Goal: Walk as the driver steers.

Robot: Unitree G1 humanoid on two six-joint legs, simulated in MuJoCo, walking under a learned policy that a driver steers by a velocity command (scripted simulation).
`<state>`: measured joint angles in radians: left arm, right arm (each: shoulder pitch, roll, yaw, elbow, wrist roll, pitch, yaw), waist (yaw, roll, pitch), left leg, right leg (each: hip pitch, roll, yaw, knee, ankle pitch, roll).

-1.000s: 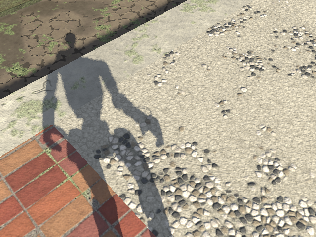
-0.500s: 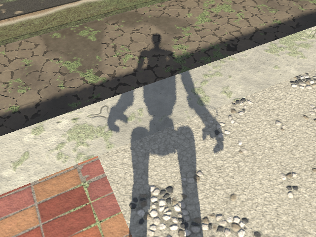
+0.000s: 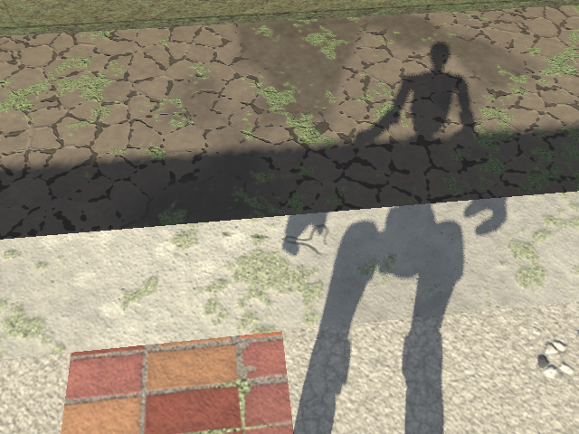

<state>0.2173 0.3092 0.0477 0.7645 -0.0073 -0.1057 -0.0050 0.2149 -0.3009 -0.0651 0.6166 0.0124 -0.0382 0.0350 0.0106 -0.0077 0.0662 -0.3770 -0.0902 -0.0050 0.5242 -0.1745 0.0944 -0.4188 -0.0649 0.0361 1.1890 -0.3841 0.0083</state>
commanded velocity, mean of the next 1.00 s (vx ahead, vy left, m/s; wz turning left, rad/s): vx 0.50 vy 0.00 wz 0.59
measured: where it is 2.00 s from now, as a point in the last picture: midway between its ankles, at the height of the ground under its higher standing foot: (188, 292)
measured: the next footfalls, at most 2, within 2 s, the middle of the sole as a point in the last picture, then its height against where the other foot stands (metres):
right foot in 0.34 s outside the picture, level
left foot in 0.84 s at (216, 391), level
